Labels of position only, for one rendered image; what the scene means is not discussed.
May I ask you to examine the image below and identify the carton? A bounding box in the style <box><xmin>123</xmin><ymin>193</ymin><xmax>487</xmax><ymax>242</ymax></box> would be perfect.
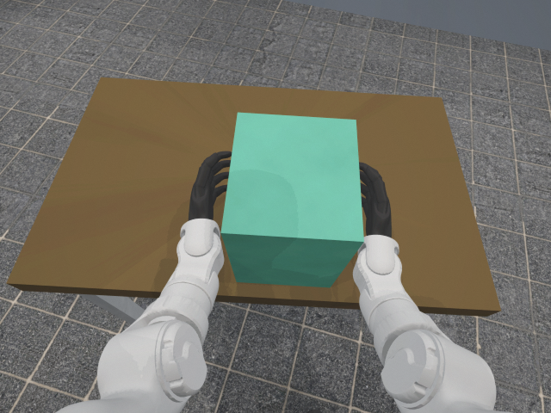
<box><xmin>221</xmin><ymin>113</ymin><xmax>364</xmax><ymax>287</ymax></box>

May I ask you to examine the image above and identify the left robot forearm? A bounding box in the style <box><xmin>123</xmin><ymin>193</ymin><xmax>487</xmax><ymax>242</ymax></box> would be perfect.
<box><xmin>97</xmin><ymin>219</ymin><xmax>224</xmax><ymax>396</ymax></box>

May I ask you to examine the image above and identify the robot right hand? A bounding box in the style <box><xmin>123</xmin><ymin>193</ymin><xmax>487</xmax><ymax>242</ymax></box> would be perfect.
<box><xmin>359</xmin><ymin>162</ymin><xmax>392</xmax><ymax>238</ymax></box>

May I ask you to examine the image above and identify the right robot forearm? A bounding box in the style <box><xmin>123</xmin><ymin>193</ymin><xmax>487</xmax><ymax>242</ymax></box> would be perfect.
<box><xmin>353</xmin><ymin>235</ymin><xmax>452</xmax><ymax>366</ymax></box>

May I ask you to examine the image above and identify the table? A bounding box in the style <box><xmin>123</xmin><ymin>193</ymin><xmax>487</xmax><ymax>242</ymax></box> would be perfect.
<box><xmin>6</xmin><ymin>77</ymin><xmax>501</xmax><ymax>324</ymax></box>

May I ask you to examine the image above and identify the robot right upper arm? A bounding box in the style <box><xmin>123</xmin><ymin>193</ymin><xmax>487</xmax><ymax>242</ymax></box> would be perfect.
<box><xmin>381</xmin><ymin>329</ymin><xmax>513</xmax><ymax>413</ymax></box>

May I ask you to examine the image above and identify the robot left upper arm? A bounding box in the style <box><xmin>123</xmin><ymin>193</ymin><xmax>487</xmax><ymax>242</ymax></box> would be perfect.
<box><xmin>55</xmin><ymin>319</ymin><xmax>207</xmax><ymax>413</ymax></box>

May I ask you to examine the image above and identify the robot left hand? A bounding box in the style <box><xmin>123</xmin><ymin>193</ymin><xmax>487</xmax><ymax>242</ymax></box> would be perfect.
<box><xmin>189</xmin><ymin>151</ymin><xmax>232</xmax><ymax>221</ymax></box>

